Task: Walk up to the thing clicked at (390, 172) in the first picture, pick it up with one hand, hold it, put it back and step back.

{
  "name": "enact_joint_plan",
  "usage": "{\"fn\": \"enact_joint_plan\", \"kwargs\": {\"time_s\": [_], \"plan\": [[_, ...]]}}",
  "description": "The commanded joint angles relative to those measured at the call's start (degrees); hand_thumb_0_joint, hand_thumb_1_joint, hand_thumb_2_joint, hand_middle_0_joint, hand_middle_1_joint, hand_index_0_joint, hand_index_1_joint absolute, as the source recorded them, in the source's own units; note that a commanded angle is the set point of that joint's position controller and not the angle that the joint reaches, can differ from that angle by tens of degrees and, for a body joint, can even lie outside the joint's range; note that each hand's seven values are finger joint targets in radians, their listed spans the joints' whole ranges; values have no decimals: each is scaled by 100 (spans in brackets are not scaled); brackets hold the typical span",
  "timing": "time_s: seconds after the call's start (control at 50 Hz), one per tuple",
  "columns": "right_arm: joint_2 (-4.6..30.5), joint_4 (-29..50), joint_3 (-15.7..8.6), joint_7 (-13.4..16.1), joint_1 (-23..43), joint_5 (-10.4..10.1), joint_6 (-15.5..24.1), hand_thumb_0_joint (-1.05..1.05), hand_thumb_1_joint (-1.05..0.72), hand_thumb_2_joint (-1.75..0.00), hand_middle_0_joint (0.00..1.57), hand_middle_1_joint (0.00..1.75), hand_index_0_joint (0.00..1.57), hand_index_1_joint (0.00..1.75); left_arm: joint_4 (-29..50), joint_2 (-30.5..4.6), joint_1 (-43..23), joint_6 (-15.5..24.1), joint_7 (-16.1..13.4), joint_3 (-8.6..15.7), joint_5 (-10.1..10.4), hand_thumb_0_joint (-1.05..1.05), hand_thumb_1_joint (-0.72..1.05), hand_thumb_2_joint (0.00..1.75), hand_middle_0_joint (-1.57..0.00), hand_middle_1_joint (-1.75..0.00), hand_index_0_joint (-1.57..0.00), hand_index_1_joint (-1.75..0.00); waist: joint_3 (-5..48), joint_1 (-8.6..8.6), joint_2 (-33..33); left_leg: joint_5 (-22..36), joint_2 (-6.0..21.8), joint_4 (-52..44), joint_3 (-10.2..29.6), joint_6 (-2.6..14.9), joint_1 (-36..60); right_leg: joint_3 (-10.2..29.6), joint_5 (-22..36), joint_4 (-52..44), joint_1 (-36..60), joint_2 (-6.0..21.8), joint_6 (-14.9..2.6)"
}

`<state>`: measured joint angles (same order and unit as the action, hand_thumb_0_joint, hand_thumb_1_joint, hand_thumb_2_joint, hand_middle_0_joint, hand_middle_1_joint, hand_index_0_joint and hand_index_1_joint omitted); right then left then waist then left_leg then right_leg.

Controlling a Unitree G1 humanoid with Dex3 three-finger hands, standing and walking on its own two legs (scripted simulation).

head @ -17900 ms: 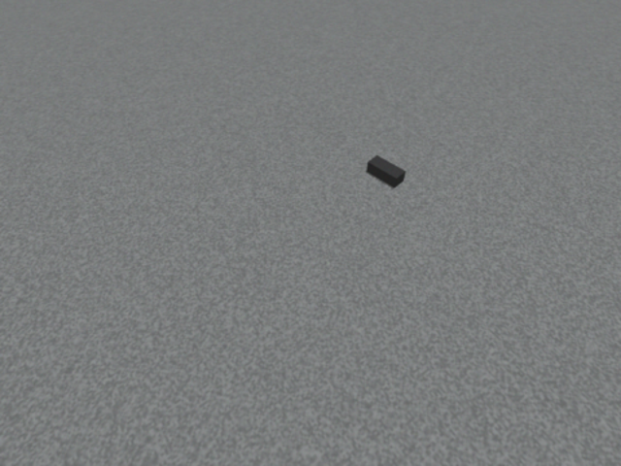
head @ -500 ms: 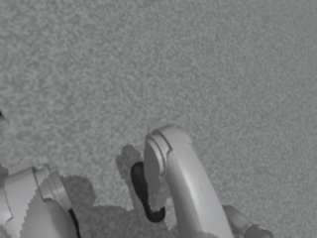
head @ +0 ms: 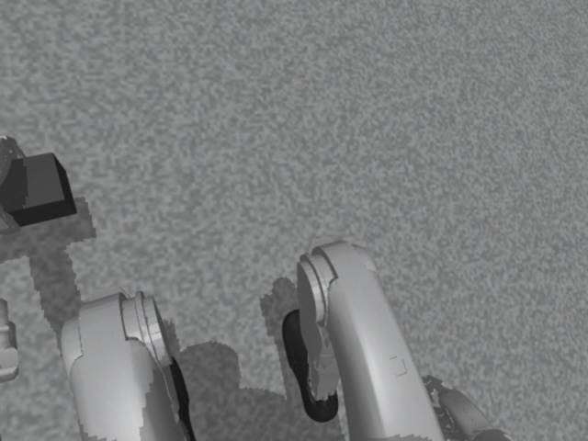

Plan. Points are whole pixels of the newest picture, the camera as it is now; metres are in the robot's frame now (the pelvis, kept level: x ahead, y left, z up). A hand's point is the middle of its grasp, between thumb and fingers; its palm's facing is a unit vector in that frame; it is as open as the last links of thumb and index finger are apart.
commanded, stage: settle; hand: left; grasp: from above
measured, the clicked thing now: out of the picture +0.46 +0.33 -0.20
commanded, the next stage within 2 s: lift in 0.02 s
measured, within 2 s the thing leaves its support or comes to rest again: neither
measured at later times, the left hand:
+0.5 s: hand out of the picture +0.43 +0.33 -0.08, palm faces -0.47 -0.11 -0.88, open 9.8 cm
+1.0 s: hand out of the picture +0.36 +0.31 +0.10, palm faces -0.42 -0.15 -0.90, open 9.8 cm
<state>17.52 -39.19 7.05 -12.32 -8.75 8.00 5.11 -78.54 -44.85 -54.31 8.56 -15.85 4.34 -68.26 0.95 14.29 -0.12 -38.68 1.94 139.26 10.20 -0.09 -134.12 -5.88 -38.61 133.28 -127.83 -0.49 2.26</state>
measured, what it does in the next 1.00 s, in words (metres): rises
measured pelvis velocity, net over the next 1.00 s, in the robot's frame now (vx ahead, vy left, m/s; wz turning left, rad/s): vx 0.00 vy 0.00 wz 0.12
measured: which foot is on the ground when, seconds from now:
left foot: down 0.00-1.00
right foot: down 0.00-1.00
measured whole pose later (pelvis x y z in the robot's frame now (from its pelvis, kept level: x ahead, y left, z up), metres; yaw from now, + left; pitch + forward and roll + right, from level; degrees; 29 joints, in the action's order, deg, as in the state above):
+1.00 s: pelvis +0.00 +0.00 +0.19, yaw +7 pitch +28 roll -5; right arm 14.8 -38.1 -1.1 -1.0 -8.6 -0.2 -2.4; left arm -42.3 -32.0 -27.7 1.0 -3.0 -3.2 -56.9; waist 10.1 6.0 2.7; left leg -34.7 2.5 103.5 4.0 0.4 -97.6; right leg -2.9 -35.0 100.1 -93.6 0.9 1.9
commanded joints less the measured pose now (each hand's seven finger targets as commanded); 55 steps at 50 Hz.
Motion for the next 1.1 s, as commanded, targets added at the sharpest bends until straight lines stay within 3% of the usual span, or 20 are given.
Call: {"fn": "enact_joint_plan", "kwargs": {"time_s": [0.0,0.08,0.14,0.26,0.3,0.36,0.38,0.46,0.6,0.64,0.74,0.8,0.86,0.88,0.9,0.92,0.94,0.98,1.0,1.08], "plan": [[1454,108,-555,184,-1161,-71,-127,0,-90,-90,20,30,20,30,1409,-1724,-2103,118,-295,292,-10,0,79,77,-113,-65,-114,-64,4213,12,2227,1275,-105,-1462,-621,54,3300,-366,1422,-1279,1942,-235,-473],[1403,140,-593,274,-1162,-73,-231,0,-89,-89,20,30,20,30,1495,-1975,-2234,120,-386,460,-76,0,77,80,-112,-63,-112,-64,4333,-11,2164,1143,-103,-1525,-687,93,3218,-264,1273,-1421,2041,-252,-474],[1297,86,-626,324,-1174,-87,-262,0,-91,-91,20,30,20,30,1361,-1796,-2144,53,-359,379,-23,0,72,72,-111,-61,-110,-61,4344,-17,2112,961,-100,-1672,-699,109,3222,-216,1088,-1519,2069,-251,-454],[1310,64,-796,410,-1278,-213,-342,0,-90,-90,20,30,20,30,1569,-1598,-1811,-192,-21,311,251,0,74,69,-105,-64,-108,-61,4651,-269,2134,1006,-136,-2067,-759,119,3563,-230,1171,-1702,2207,-196,-463],[1283,63,-845,446,-1317,-277,-390,0,-90,-90,20,30,20,30,1880,-1550,-1891,-210,126,229,266,0,73,71,-106,-62,-108,-60,4693,-227,2121,1067,-133,-2146,-762,127,3679,-206,1225,-1784,2287,-192,-463],[1277,92,-960,525,-1278,-346,-460,0,-90,-90,20,30,20,30,2107,-1523,-1640,-243,307,296,375,0,76,72,-108,-64,-110,-61,4553,-364,1930,940,-147,-2306,-768,139,3769,-147,1096,-1962,2245,-159,-468],[1251,119,-966,549,-1281,-365,-471,0,-89,-90,20,30,20,30,2267,-1384,-1629,-233,381,205,414,0,77,72,-108,-64,-111,-62,4546,-323,1940,928,-149,-2368,-754,138,3792,-143,1080,-2002,2290,-149,-473],[1178,206,-1051,626,-1294,-476,-534,0,-89,-90,20,30,20,30,2797,-1307,-1282,-219,560,215,512,0,75,76,-108,-65,-110,-63,4811,-459,1833,1061,-141,-2658,-720,146,4164,-96,1179,-2198,2527,-128,-449],[1108,384,-1176,763,-1195,-601,-594,0,-89,-90,20,30,20,30,3577,-950,-694,-261,762,130,757,0,75,74,-107,-62,-109,-60,4660,-589,1605,630,-128,-3413,-557,153,4630,-56,897,-2734,2824,-77,-404],[1066,451,-1193,809,-1130,-642,-604,0,-89,-90,20,30,20,30,3956,-927,-664,-295,807,112,836,0,75,75,-108,-62,-110,-60,4899,-631,1698,722,-135,-3583,-577,145,4929,-11,974,-2893,3094,-86,-405],[993,509,-1245,963,-954,-714,-625,0,-89,-89,20,30,20,30,4407,-752,-173,-453,898,40,1022,0,74,73,-107,-58,-108,-57,4568,-651,1507,543,-103,-4184,-523,136,5412,37,859,-3436,3558,-84,-364],[953,543,-1262,1049,-881,-760,-639,0,-89,-89,20,30,20,30,4773,-689,-29,-547,929,23,1064,0,76,73,-107,-59,-109,-57,4804,-732,1564,843,-80,-4522,-521,115,6038,78,1079,-3750,3970,-79,-348],[902,526,-1230,1133,-780,-800,-661,0,-88,-89,20,30,20,30,4886,-626,345,-649,930,38,1140,0,77,74,-109,-58,-110,-57,4585,-789,1401,952,-75,-4879,-572,122,6368,132,1132,-4213,4393,-73,-328],[833,515,-1214,1155,-747,-801,-661,0,-89,-89,20,30,20,30,4831,-266,472,-678,955,-196,1156,0,76,75,-110,-58,-110,-57,4422,-718,1279,975,-67,-4974,-605,129,6453,147,1137,-4388,4508,-88,-322],[812,495,-1213,1194,-721,-834,-653,0,-88,-89,20,30,20,30,5229,-405,222,-679,946,-132,1195,0,76,75,-108,-60,-109,-59,4566,-739,1370,1007,-89,-5090,-657,131,6618,197,1168,-4568,4753,-73,-322],[808,476,-1200,1223,-679,-846,-656,0,-88,-89,20,30,20,30,4854,-409,638,-742,941,-95,1149,0,76,73,-107,-60,-109,-58,4305,-776,1273,927,-88,-5288,-625,119,6686,198,1107,-4690,4878,-83,-316],[749,494,-1183,1246,-631,-855,-652,0,-88,-89,20,30,20,30,4945,-227,819,-769,952,-224,1184,0,76,72,-107,-60,-109,-58,4184,-810,1227,913,-95,-5424,-679,110,6746,219,1066,-4868,5066,-96,-324],[722,488,-1180,1294,-563,-884,-660,0,-88,-89,20,30,20,30,4928,-236,962,-834,928,-170,1195,0,77,74,-108,-60,-109,-58,4056,-849,1057,877,-102,-5712,-701,121,6964,267,1042,-5201,5399,-90,-319],[692,485,-1163,1319,-527,-892,-656,0,-88,-89,20,30,20,30,5131,-87,847,-845,928,-322,1228,0,78,75,-109,-60,-111,-59,4006,-806,1140,812,-103,-5872,-728,108,7102,301,998,-5373,5565,-96,-324],[641,407,-1124,1413,-431,-959,-618,0,-88,-89,20,30,20,30,4908,37,1343,-967,863,-329,1204,0,81,77,-111,-61,-113,-60,3497,-901,896,693,-85,-6518,-660,90,7514,336,899,-5911,6103,-117,-323]]}}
